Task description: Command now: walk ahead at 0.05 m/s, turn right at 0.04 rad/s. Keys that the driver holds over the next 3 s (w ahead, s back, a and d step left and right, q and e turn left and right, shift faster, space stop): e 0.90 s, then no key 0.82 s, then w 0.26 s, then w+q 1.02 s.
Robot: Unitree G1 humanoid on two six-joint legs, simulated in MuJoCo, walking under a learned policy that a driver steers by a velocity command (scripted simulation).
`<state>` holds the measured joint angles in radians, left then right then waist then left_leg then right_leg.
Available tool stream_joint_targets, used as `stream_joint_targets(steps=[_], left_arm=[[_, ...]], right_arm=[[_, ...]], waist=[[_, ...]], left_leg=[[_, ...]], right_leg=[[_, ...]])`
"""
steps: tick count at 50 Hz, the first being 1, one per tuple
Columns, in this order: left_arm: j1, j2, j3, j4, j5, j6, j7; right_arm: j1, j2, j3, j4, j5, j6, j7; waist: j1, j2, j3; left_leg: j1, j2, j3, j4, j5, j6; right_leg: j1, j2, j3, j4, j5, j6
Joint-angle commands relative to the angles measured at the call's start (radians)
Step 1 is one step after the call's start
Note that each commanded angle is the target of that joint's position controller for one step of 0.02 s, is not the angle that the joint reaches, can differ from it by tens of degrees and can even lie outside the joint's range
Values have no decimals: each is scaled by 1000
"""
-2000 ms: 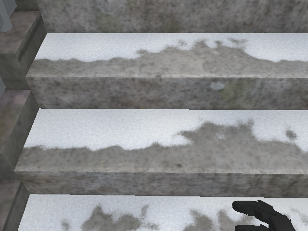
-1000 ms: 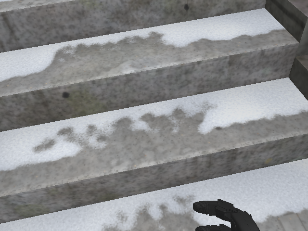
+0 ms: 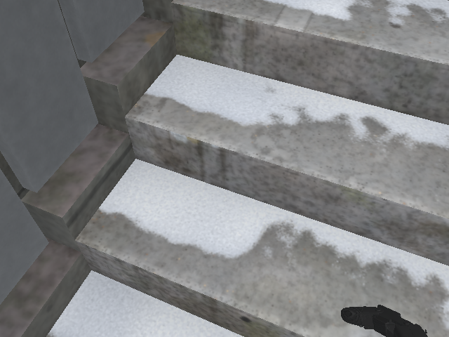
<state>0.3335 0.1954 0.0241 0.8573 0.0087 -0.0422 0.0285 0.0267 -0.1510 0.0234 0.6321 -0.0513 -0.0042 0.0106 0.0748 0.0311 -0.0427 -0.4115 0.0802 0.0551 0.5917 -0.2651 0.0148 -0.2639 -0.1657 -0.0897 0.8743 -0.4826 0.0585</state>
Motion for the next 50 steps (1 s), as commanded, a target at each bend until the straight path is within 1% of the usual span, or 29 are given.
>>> stream_joint_targets(steps=[1,2,3,4,5,8,9,11,12,13,14,15,16,17,18,19,20,21,22,23,25,28,35,37,39,43,47,48,50], left_arm=[[5,18,13,22,-39,-80,-55],[-67,14,15,-24,-57,-57,-50],[-137,-16,5,-64,-56,-30,-38],[-163,-14,3,-79,-48,3,-23],[-138,-1,8,-93,-40,24,-7],[-178,-42,-5,-191,-26,58,35],[-221,-51,-22,-264,-18,64,32],[-266,-39,-45,-351,-7,64,15],[-293,-51,-60,-403,10,56,-1],[-285,-73,-87,-420,14,54,-16],[-321,-43,-77,-425,11,53,-21],[-194,-9,-51,-359,7,61,-17],[-80,25,-33,-339,14,62,-15],[9,61,-16,-327,14,58,-19],[35,134,11,-331,20,55,-24],[56,288,56,-325,25,59,-11],[-52,346,63,-372,70,69,12],[-184,270,31,-404,79,63,11],[-219,167,7,-381,41,60,8],[-220,111,0,-328,4,60,-5],[-227,62,-1,-276,-9,51,-16],[-179,80,5,-279,-12,50,-7],[-153,120,13,-371,5,110,63],[-243,116,7,-423,15,102,61],[-258,99,2,-437,4,108,59],[-285,88,2,-479,11,97,56],[-284,90,16,-489,-4,99,48],[-283,89,17,-483,4,96,44],[-294,78,10,-476,-1,78,33]], right_arm=[[552,-267,-106,89,-71,8,-5],[401,-262,-113,95,-33,13,4],[241,-163,-85,72,13,16,-3],[104,-80,-57,77,32,18,-3],[61,-63,-49,81,32,16,-9],[146,-181,-86,131,27,-1,-37],[203,-178,-79,153,23,6,-55],[208,-154,-72,157,31,37,-95],[180,-189,-73,148,21,52,-114],[97,-262,-92,128,27,71,-119],[124,-294,-102,117,28,76,-116],[122,-346,-115,109,26,59,-97],[85,-388,-125,97,40,43,-83],[55,-372,-120,95,68,36,-71],[75,-337,-112,87,87,27,-58],[83,-273,-98,45,63,21,-47],[121,-233,-93,68,42,2,-8],[149,-172,-85,61,55,-9,24],[80,-144,-69,8,55,-6,29],[71,-97,-54,-20,40,-6,14],[122,-77,-39,-36,28,-18,-6],[143,-77,-30,-60,22,-35,-27],[37,-58,-19,-149,34,5,-77],[89,-72,-36,-117,49,16,-79],[113,-67,-37,-115,48,23,-77],[99,-84,-46,-121,56,12,-78],[81,-75,-36,-119,65,8,-56],[95,-99,-46,-97,72,7,-56],[223,-139,-70,-43,81,1,-46]], waist=[[-271,85,-518],[-187,103,-379],[-122,106,-211],[-74,129,-105],[-38,79,-58],[-52,85,20],[-49,139,28],[-24,152,49],[7,143,12],[48,117,-12],[4,111,-33],[6,134,-106],[52,157,-169],[85,182,-226],[89,119,-246],[64,-283,-263],[23,-379,-349],[-32,-254,-284],[-47,-180,-160],[-88,-118,-3],[-136,-114,50],[-122,-115,3],[-57,-157,-56],[-64,-158,-101],[-64,-152,-65],[-57,-149,-41],[-48,-209,-65],[-31,-246,-96],[-72,-266,-97]], left_leg=[[875,450,-356,-44,1713,384],[745,390,-327,-103,1292,376],[608,313,-229,-147,999,295],[428,288,-159,-199,908,246],[323,286,-112,-241,838,211],[324,351,-62,-324,730,187],[380,372,-80,-323,695,173],[368,283,25,-357,469,126],[330,267,64,-364,537,119],[220,163,172,-426,478,112],[114,145,171,-455,572,137],[184,226,171,-383,1047,187],[282,259,184,-272,1453,182],[391,230,183,-119,1625,149],[386,197,141,100,1617,118],[51,43,112,489,810,21],[-136,-173,-127,993,-33,-39],[-236,-158,-252,1264,-55,-35],[-294,-136,-230,1316,-8,-20],[-372,-113,-182,1276,29,-10],[-391,-91,-139,1321,71,10],[-457,-95,-136,1293,187,12],[-566,-91,-110,1079,98,-115],[-495,-106,-102,1113,113,-127],[-467,-116,-104,1032,93,-130],[-476,-114,-161,933,22,-138],[-194,-107,-82,373,-165,-114],[-92,-99,-88,286,-160,-106],[62,-59,-104,-59,23,-72]], right_leg=[[-612,183,296,953,-196,7],[-687,153,257,1062,-158,9],[-741,123,232,1004,-96,23],[-672,126,222,1034,-113,37],[-621,138,202,1048,-107,43],[-803,167,149,1243,-127,28],[-928,141,207,1342,-151,1],[-982,115,175,1124,-89,-21],[-922,73,192,1023,-94,-31],[-709,70,52,637,-127,-50],[-488,126,-46,519,-137,-56],[-351,188,-125,609,-116,-71],[-316,187,-78,601,-47,-99],[-298,211,-13,419,-24,-149],[-233,241,130,188,49,-211],[-50,71,631,-162,200,-346],[5,-53,1130,-501,137,-466],[-110,-82,1056,-525,61,-403],[-241,-18,894,-451,-71,-327],[-321,51,690,-361,-128,-246],[-376,126,536,-305,-129,-197],[-205,140,481,-315,116,-206],[-18,101,598,-404,287,-195],[-30,89,607,-406,303,-204],[-61,106,624,-428,214,-232],[29,79,710,-419,231,-273],[14,92,611,-414,495,-245],[29,57,642,-425,666,-259],[102,54,628,-370,845,-233]])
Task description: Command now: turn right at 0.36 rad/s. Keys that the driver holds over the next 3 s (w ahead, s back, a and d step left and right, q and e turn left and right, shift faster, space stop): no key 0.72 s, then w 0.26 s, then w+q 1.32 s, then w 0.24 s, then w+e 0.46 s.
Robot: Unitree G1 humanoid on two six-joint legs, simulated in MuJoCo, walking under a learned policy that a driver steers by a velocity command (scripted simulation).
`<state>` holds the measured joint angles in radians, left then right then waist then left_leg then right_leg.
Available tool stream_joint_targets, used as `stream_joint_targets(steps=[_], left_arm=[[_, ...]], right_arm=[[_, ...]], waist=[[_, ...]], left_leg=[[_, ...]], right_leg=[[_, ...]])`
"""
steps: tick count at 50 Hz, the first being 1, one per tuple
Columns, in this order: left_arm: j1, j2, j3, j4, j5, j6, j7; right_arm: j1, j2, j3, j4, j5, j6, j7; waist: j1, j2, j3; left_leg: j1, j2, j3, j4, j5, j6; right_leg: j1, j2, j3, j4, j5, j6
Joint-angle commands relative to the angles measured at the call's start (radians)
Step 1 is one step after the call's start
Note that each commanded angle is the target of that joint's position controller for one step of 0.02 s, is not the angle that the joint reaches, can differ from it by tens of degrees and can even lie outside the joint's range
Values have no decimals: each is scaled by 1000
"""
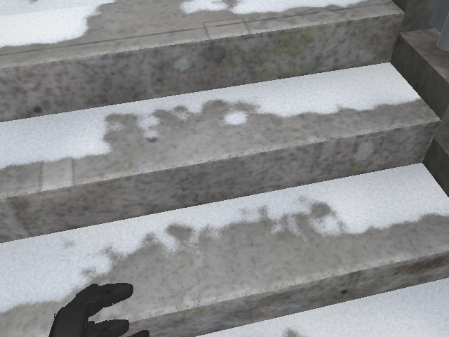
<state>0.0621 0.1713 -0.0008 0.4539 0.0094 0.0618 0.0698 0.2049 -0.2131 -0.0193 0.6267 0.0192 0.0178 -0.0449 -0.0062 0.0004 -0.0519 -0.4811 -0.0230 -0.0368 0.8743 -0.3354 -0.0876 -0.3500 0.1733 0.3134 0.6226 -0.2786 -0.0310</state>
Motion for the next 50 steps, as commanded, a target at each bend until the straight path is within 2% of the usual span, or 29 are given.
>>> stream_joint_targets(steps=[1,2,3,4,5,6,8,9,10,11,12,13,15,17,19,20,22,25,27,30,36,38,40,42,44,46,48,49,50], left_arm=[[3,81,28,-53,-14,-29,-17],[41,48,23,-35,-13,-35,-33],[131,23,21,-2,-2,-52,-53],[122,128,55,25,-30,-63,-55],[50,189,79,29,-44,-55,-47],[18,181,81,29,-45,-41,-41],[16,98,53,42,-13,-20,-42],[19,57,33,56,-19,-16,-49],[-59,22,11,31,-28,-27,-50],[-105,-12,-8,29,-27,-37,-55],[-123,-22,-13,40,-30,-41,-55],[-72,-2,-4,75,-34,-41,-48],[8,60,19,122,-33,-46,-43],[20,72,23,139,-22,-55,-42],[44,106,27,143,-3,-59,-44],[60,131,36,166,6,-64,-51],[86,51,21,185,-1,-73,-61],[100,53,22,211,-4,-85,-57],[124,55,20,232,-3,-88,-57],[144,61,22,247,-4,-96,-51],[181,69,22,284,-6,-86,-42],[208,97,38,305,-26,-75,-35],[220,106,44,302,-35,-72,-26],[228,118,48,302,-39,-80,-22],[219,116,48,297,-38,-85,-26],[176,93,42,266,-39,-93,-41],[152,87,37,248,-30,-111,-52],[147,93,36,248,-26,-123,-58],[131,84,32,244,-20,-138,-69]], right_arm=[[48,-77,-31,-20,0,-29,21],[7,-102,-40,-35,-36,-41,29],[-26,-127,-38,-64,-74,-45,30],[-30,-102,-41,-101,-85,-36,25],[-34,-87,-39,-115,-71,-34,14],[-25,-92,-41,-106,-60,-23,-5],[-44,-70,-23,-106,-42,-3,-32],[-63,-50,-8,-110,-55,6,-35],[-33,-46,-6,-89,-53,14,-41],[-7,-40,-6,-80,-47,25,-49],[30,-46,-9,-67,-45,32,-53],[24,-49,-11,-73,-58,25,-40],[21,-67,-19,-67,-47,11,-30],[46,-56,-16,-37,-44,-12,-14],[58,-55,-18,-10,-49,-36,3],[113,-37,-16,19,-51,-42,4],[92,-32,-20,57,-47,-36,-1],[102,-23,-26,95,-47,-21,-6],[104,-20,-29,111,-49,-22,3],[129,-11,-31,146,-38,-20,9],[178,-17,-35,210,-41,-13,10],[177,-47,-45,218,-28,-11,8],[159,-50,-47,211,-13,-17,-1],[145,-41,-40,203,-12,-32,-5],[177,-35,-32,216,-12,-51,2],[223,-51,-32,234,-6,-63,11],[269,-117,-49,246,-20,-64,16],[333,-160,-65,256,-25,-60,17],[415,-182,-76,275,-26,-51,19]], waist=[[10,-180,-71],[33,-14,-84],[79,220,-140],[26,282,-178],[-12,186,-128],[-12,160,-71],[2,68,-11],[10,62,14],[-10,85,79],[-35,107,73],[-53,140,51],[-46,209,-21],[-35,216,-52],[-14,157,-22],[-5,85,-21],[-26,-43,-39],[3,-57,15],[-4,-95,48],[-5,-106,24],[-11,-56,26],[-18,-33,42],[-19,-30,32],[-14,-42,114],[-15,-76,169],[-30,-75,164],[-47,-34,139],[-74,98,102],[-101,123,67],[-130,151,40]], left_leg=[[217,49,8,-512,265,55],[332,111,-53,-554,463,80],[552,304,-242,-426,1073,199],[457,429,-366,-457,999,375],[377,406,-347,-482,785,403],[340,365,-314,-480,598,374],[282,280,-246,-499,306,308],[253,223,-182,-523,222,286],[295,163,-130,-542,146,271],[315,147,-108,-552,149,259],[347,143,-115,-556,168,256],[367,177,-140,-541,273,267],[375,207,-149,-511,382,299],[322,204,-146,-516,414,281],[265,174,-127,-504,302,233],[268,123,-64,-519,179,200],[256,85,-29,-521,75,168],[258,76,-11,-529,110,157],[286,74,-10,-514,165,154],[301,74,-3,-512,203,149],[302,82,6,-521,240,139],[280,50,39,-483,23,165],[184,52,28,-448,-183,194],[107,59,20,-405,-192,213],[124,64,17,-395,-154,230],[203,90,-28,-452,-136,261],[374,152,-158,-553,-38,313],[482,215,-262,-590,36,369],[558,293,-367,-641,122,426]], right_leg=[[184,-242,179,-84,607,-117],[90,-146,76,84,323,-61],[-147,-42,0,229,-252,26],[-178,-38,-65,374,-403,116],[-186,-75,-111,545,-387,171],[-233,-100,-151,667,-352,198],[-270,-131,-154,765,-273,197],[-250,-140,-193,684,-218,193],[-314,-144,-244,466,-212,185],[-268,-162,-295,306,-215,177],[-215,-168,-335,173,-241,171],[-100,-189,-307,129,-228,161],[-12,-181,-329,-10,-85,147],[81,-196,-304,-170,68,115],[175,-249,-239,-186,239,81],[161,-260,-220,-136,196,44],[124,-256,-211,-160,123,0],[106,-259,-201,-179,151,-2],[108,-256,-198,-178,181,2],[112,-254,-197,-177,198,0],[139,-247,-202,-203,280,-10],[136,-224,-218,-196,2,-38],[52,-244,-160,-252,-348,-76],[21,-277,-98,-286,-412,-106],[10,-284,-83,-282,-368,-122],[-20,-240,-150,-220,-250,-110],[-100,-145,-297,-15,127,-57],[-169,-123,-333,115,293,-20],[-234,-121,-364,251,269,23]])
Over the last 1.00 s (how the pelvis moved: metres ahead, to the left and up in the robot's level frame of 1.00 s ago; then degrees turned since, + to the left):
0.19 -0.04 0.17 -32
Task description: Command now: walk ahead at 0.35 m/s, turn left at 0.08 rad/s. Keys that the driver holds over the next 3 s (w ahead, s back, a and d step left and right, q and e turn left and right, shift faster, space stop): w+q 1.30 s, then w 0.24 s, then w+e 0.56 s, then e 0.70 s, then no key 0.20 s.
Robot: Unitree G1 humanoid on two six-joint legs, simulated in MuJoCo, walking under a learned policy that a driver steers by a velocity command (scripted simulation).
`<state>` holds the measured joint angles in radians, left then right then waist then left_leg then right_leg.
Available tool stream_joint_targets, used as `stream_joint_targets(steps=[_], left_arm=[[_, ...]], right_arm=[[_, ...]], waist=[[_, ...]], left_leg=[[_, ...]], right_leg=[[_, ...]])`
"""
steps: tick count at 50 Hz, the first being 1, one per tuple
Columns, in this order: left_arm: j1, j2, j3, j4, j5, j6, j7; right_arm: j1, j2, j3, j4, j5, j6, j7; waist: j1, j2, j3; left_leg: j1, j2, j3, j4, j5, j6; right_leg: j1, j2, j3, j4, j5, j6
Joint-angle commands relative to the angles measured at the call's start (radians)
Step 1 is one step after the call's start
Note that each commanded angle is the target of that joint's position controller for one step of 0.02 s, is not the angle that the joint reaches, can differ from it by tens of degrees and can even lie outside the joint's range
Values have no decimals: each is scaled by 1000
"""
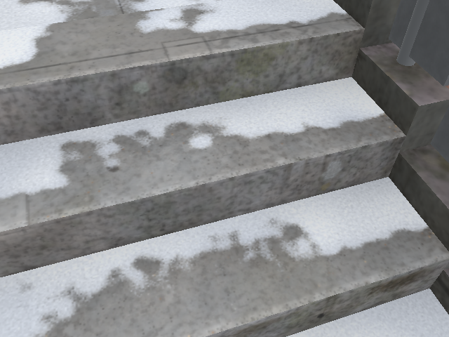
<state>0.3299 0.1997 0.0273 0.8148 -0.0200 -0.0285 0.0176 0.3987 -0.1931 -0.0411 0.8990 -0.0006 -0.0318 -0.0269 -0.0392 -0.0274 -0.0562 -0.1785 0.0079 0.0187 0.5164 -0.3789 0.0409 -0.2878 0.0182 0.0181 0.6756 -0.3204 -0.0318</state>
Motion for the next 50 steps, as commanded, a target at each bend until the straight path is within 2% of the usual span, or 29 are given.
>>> stream_joint_targets(steps=[1,4,9,11,12,13,14,15,16,17,18,19,20,22,24,26,29,31,34,37,38,40,41,42,43,44,45,47,50], left_arm=[[-144,46,-2,-115,10,-56,-27],[-223,24,-25,-204,-25,-65,-33],[-333,-38,-102,-382,-20,-81,-38],[-405,-76,-149,-472,27,-84,-63],[-438,-91,-170,-512,44,-91,-80],[-441,-67,-158,-521,33,-85,-71],[-260,44,-85,-445,-9,-71,-51],[30,164,-11,-352,-7,-65,-19],[256,355,55,-306,58,-63,-9],[347,415,55,-195,81,-51,-4],[210,319,32,-198,68,-61,-9],[120,266,26,-155,18,-57,-16],[74,196,14,-84,9,-48,-16],[-7,-17,-29,18,57,-55,-40],[42,-88,-35,79,40,-63,-40],[20,-77,-27,92,52,-52,-32],[25,-75,-44,71,104,-46,-18],[101,-38,-48,89,95,-45,0],[206,26,-37,110,55,-14,36],[292,127,-10,139,34,-16,81],[222,160,-11,148,25,-31,66],[226,284,12,131,17,-40,55],[168,329,27,98,19,-33,43],[107,329,36,53,21,-40,41],[43,181,13,-55,27,-74,17],[-27,170,21,-75,32,-126,-30],[-90,129,38,-120,7,-136,-55],[-250,-24,-15,-215,34,-131,-54],[-86,-146,-89,-222,43,-108,-67]], right_arm=[[216,-211,-56,8,-9,7,1],[89,-175,-38,-29,-21,5,-20],[188,-166,-26,19,13,-7,-61],[61,-182,-30,-22,53,-6,-75],[-6,-199,-32,-60,57,2,-75],[69,-278,-52,-35,64,4,-73],[72,-295,-49,-28,54,-2,-43],[38,-259,-26,-47,13,-17,-3],[-28,-280,-42,-117,39,-29,4],[25,-138,-29,-90,6,-49,34],[76,-54,-27,-53,28,-57,59],[-72,11,-6,-129,27,-52,67],[-193,65,22,-197,16,-54,67],[-224,62,36,-239,31,-46,78],[-184,76,50,-239,41,-36,80],[-150,82,55,-225,53,-12,68],[-215,36,48,-254,25,30,51],[-325,81,74,-311,-1,36,54],[-521,56,95,-450,12,35,72],[-671,74,123,-513,19,20,110],[-578,77,109,-473,21,21,114],[-398,-50,43,-442,24,-4,102],[-257,-107,12,-405,20,3,101],[-150,-153,-19,-364,14,18,97],[-38,-245,-53,-331,5,37,73],[-26,-260,-53,-317,-24,35,31],[-5,-164,-24,-259,-31,14,19],[9,-40,4,-149,5,-18,42],[-67,68,51,-87,-1,-17,68]], waist=[[-91,230,69],[-15,213,176],[-16,157,183],[48,57,180],[72,-42,142],[82,-5,86],[153,27,6],[293,87,-218],[387,-190,-397],[267,-528,-482],[165,-347,-414],[132,-253,-236],[111,-186,-59],[25,-94,48],[9,-55,103],[-28,-25,160],[-11,-27,159],[28,-28,198],[52,-14,231],[99,-60,166],[33,-102,75],[-86,-229,-70],[-149,-258,-159],[-191,-266,-182],[-157,72,-229],[-106,209,-360],[-63,142,-252],[24,-43,68],[156,9,104]], left_leg=[[283,341,-510,-329,226,344],[290,349,-420,-342,278,274],[373,416,-405,-319,282,182],[47,285,-271,-408,46,91],[-297,237,-204,-584,-67,101],[-461,199,-221,-659,83,126],[-412,156,-132,-490,599,124],[-290,124,-73,-122,1368,86],[-292,18,-116,373,1222,-17],[-331,-113,-208,749,176,-7],[-488,-119,-340,1147,153,0],[-634,-80,-266,1328,186,20],[-751,-28,-209,1423,219,50],[-760,8,-184,1493,317,104],[-855,-17,-211,1548,358,135],[-944,-16,-199,1474,323,116],[-1011,-60,-99,1619,376,68],[-1174,-58,-76,1738,294,77],[-1252,11,8,1435,207,64],[-900,84,180,1006,149,65],[-602,22,247,945,137,111],[-310,-135,316,825,-35,153],[-210,-186,260,610,-91,183],[-54,-166,76,410,-48,206],[262,47,-521,141,-194,364],[270,190,-1090,-250,-483,407],[182,223,-1113,-332,-520,297],[-119,169,-835,-214,-361,186],[-260,38,-418,-113,-32,118]], right_leg=[[-402,19,-54,368,-44,47],[-709,-99,63,733,-347,67],[-1294,-220,148,1328,-563,87],[-1044,-277,102,961,-402,77],[-566,-245,-40,681,-159,54],[-154,-124,-202,567,-234,68],[84,-1,-331,541,-188,49],[261,45,-163,585,-136,-12],[336,-216,431,144,-300,-153],[371,-356,889,-300,-362,-198],[256,-444,1018,-372,-521,-190],[147,-437,956,-380,-596,-139],[30,-431,750,-319,-579,-109],[-114,-388,422,-222,-326,-37],[-61,-365,224,-244,-71,1],[-69,-351,31,-276,29,1],[-58,-327,-132,-345,121,-37],[38,-348,-159,-388,216,-51],[137,-298,-227,-468,167,-9],[124,-317,-277,-683,334,-65],[113,-327,-335,-630,890,-97],[250,-351,-307,-321,2007,-138],[340,-345,-284,-126,2069,-145],[261,-326,-235,89,1863,-121],[-229,-119,-161,543,896,-26],[-359,59,123,944,183,-23],[-477,31,228,1175,173,-47],[-672,-19,164,1342,184,-102],[-874,-58,97,1644,168,-129]])
Over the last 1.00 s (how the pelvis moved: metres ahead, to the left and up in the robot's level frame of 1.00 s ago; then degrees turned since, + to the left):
0.07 0.00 0.00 -4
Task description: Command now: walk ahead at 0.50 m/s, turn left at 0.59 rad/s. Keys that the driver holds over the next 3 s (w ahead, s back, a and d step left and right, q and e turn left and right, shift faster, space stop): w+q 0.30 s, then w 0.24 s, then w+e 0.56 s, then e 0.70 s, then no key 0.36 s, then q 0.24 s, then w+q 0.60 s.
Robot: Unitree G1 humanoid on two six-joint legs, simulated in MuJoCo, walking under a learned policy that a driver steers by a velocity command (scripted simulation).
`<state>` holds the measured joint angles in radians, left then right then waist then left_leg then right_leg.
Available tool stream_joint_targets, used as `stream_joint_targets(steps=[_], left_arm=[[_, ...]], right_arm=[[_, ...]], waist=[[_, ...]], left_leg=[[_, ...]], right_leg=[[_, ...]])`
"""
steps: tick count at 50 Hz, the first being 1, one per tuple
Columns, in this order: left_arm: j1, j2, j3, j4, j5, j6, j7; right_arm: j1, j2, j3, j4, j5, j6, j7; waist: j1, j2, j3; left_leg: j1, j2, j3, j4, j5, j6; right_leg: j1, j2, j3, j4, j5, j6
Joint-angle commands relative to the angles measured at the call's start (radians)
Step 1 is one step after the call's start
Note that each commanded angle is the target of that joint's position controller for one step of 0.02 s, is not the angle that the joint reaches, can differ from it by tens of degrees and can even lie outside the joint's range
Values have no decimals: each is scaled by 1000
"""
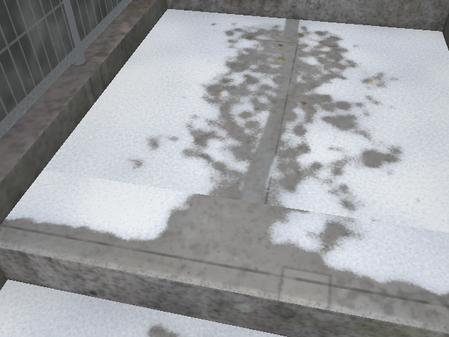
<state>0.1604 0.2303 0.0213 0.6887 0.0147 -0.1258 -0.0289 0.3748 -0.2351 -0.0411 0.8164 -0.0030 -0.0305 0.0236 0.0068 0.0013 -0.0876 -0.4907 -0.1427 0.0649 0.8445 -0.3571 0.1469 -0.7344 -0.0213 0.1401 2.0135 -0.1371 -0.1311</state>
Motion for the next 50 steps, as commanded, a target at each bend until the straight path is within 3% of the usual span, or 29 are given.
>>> stream_joint_targets(steps=[1,4,6,8,10,13,15,16,17,18,19,21,23,24,27,30,32,36,37,39,40,41,42,43,44,45,46,48,50], left_arm=[[123,-149,-85,-75,5,-8,-10],[-5,-144,-109,-129,27,-1,22],[-159,-179,-131,-205,32,3,33],[-394,-184,-148,-295,36,-2,36],[-455,-186,-149,-345,53,-7,55],[-211,-71,-67,-261,21,11,57],[76,123,15,-193,-12,5,39],[285,238,45,-114,0,3,40],[276,230,49,-71,29,24,58],[197,111,36,-72,12,53,84],[144,29,16,-26,-8,68,90],[113,-112,-15,83,12,72,67],[126,-144,-22,153,32,69,49],[173,-125,-20,185,18,67,40],[251,-74,-15,217,11,64,26],[222,-16,-16,190,7,36,50],[285,31,-5,195,-4,23,57],[404,92,19,194,7,89,76],[482,77,18,220,3,111,71],[488,100,22,229,-3,115,74],[464,141,31,241,-31,107,78],[378,102,26,196,-26,92,73],[212,73,20,118,1,68,50],[240,-90,-8,82,18,21,28],[263,-19,10,97,-30,-4,12],[206,-7,16,76,-74,11,4],[53,-83,-5,7,-97,38,12],[-64,-241,-71,-100,-71,86,22],[-59,-254,-106,-175,-69,110,10]], right_arm=[[-100,98,46,-26,-7,-18,20],[-47,41,48,21,-26,-21,35],[15,33,50,77,-5,-5,43],[143,52,46,105,3,9,2],[168,-51,5,74,16,7,-51],[52,-100,-8,41,2,11,-63],[-86,-167,-30,-18,17,-30,-58],[-156,-126,-22,-64,-19,-67,-52],[-16,80,14,-89,-5,-87,-19],[-10,4,-8,-78,-13,-98,17],[-140,24,2,-161,13,-78,21],[-177,60,26,-204,12,-38,17],[-89,91,46,-193,44,-17,12],[-101,127,62,-199,47,-20,9],[-219,145,91,-252,37,-18,6],[-292,89,97,-280,9,-9,11],[-432,77,94,-311,7,-23,21],[-574,118,107,-312,17,-38,49],[-607,88,94,-326,17,-55,50],[-445,4,47,-288,3,-77,36],[-343,-26,31,-252,10,-69,17],[-198,-82,1,-202,26,-64,8],[29,-146,-23,-112,25,-44,-11],[109,-196,-36,-67,-30,-15,-21],[166,-181,-46,-74,-58,4,-17],[127,-116,-39,-54,-59,14,-2],[57,-32,-23,-15,-35,21,5],[-35,88,19,33,-21,14,1],[-100,98,34,89,-15,6,5]], waist=[[137,-48,141],[111,-2,135],[68,69,157],[-33,92,158],[-44,148,43],[94,176,-166],[248,304,-274],[291,52,-383],[164,-525,-450],[137,-309,-316],[110,-215,-80],[4,46,125],[-51,15,172],[-45,13,188],[-31,20,186],[-44,-50,102],[26,-94,39],[109,-132,103],[116,-87,128],[42,-215,7],[-13,-279,-30],[-72,-262,-77],[-180,-121,-144],[-123,212,-278],[-182,191,-412],[-155,179,-315],[-117,214,-143],[-26,134,76],[85,131,193]], left_leg=[[-16,168,-351,-411,61,20],[-116,159,-328,-446,119,11],[-94,143,-376,-481,13,0],[-92,165,-460,-575,70,49],[25,259,-530,-719,279,114],[256,272,-363,-561,1291,68],[399,253,-358,-172,1788,51],[231,204,-339,98,1476,67],[-189,-53,-347,618,182,-33],[-305,-23,-398,967,132,-74],[-412,21,-281,1106,125,-86],[-444,100,-227,1112,153,-47],[-448,98,-237,1191,171,-37],[-529,105,-232,1183,191,-36],[-697,150,-227,1003,279,-74],[-451,230,-25,667,387,-153],[-329,273,0,499,450,-146],[-330,182,101,56,216,-140],[-350,138,157,6,105,-124],[23,74,75,-334,301,-107],[174,99,38,-489,281,-129],[416,185,-66,-623,556,-120],[822,329,-141,-553,930,-115],[1248,562,-308,-205,1731,-32],[1157,684,-389,-284,1562,135],[1059,664,-364,-371,1113,169],[943,624,-327,-491,698,128],[616,578,-217,-593,341,23],[302,497,-47,-687,129,-75]], right_leg=[[-420,-45,-47,211,20,-6],[-487,-56,-161,233,86,46],[-586,-81,-194,126,62,65],[-551,-68,-261,-127,62,104],[-339,-84,-280,-382,-9,136],[150,54,-369,-688,-319,98],[412,17,-115,-1017,-363,19],[707,-131,160,-1178,-178,-51],[949,-413,866,-1623,-50,-240],[803,-443,980,-1672,-175,-237],[596,-404,727,-1619,-301,-187],[310,-301,300,-1540,-364,-75],[237,-259,135,-1589,-305,-43],[278,-249,75,-1627,-288,-50],[380,-214,-67,-1660,-238,-19],[279,-158,-159,-1764,-151,-47],[405,-193,-102,-1831,-49,-58],[744,-240,-37,-1872,266,-102],[867,-191,-72,-1788,543,-71],[911,-185,-29,-1579,1083,-11],[887,-180,-20,-1502,946,-3],[747,-116,-30,-1344,785,32],[325,-39,-47,-1018,303,37],[-200,52,-16,-579,-447,64],[-310,58,84,-172,-442,74],[-450,35,38,60,-456,79],[-624,15,-41,224,-499,85],[-727,-17,-11,428,-427,73],[-680,-53,-28,261,-329,25]])
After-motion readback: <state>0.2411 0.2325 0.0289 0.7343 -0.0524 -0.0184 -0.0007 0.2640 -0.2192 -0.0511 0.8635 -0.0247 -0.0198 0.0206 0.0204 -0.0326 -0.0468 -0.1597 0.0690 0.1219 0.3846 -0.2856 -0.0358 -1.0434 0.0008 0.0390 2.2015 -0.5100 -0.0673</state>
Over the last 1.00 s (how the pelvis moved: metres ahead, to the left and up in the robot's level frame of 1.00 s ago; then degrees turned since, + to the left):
0.49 -0.04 0.28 28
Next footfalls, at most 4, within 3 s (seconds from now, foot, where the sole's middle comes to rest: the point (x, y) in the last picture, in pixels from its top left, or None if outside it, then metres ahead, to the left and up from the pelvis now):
0.30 right None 0.38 -0.13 -0.57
0.82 left None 0.48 0.22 -0.57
1.18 right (234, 220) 0.76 0.02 -0.41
1.74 left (188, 163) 0.99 0.16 -0.41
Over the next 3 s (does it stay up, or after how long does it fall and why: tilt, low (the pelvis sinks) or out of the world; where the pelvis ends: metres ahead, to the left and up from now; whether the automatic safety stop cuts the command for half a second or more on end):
stays up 1.07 0.03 0.35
